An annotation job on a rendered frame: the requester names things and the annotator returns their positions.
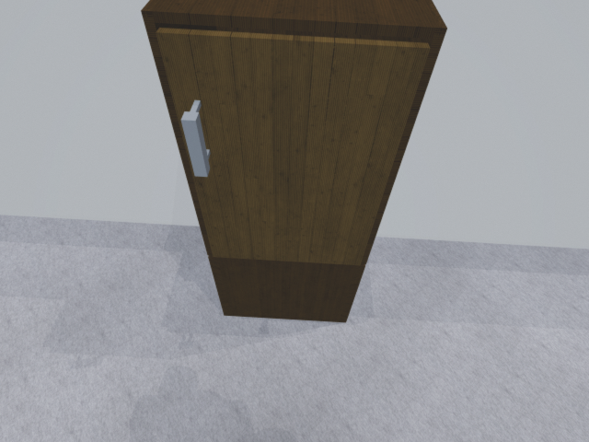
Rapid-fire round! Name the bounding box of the handle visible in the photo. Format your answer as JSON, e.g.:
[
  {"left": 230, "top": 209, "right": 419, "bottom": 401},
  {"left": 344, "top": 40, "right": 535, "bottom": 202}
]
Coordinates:
[{"left": 181, "top": 100, "right": 211, "bottom": 177}]

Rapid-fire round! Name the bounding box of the cupboard door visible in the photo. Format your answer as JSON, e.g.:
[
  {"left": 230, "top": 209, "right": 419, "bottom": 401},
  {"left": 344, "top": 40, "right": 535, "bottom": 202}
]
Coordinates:
[{"left": 156, "top": 28, "right": 430, "bottom": 265}]

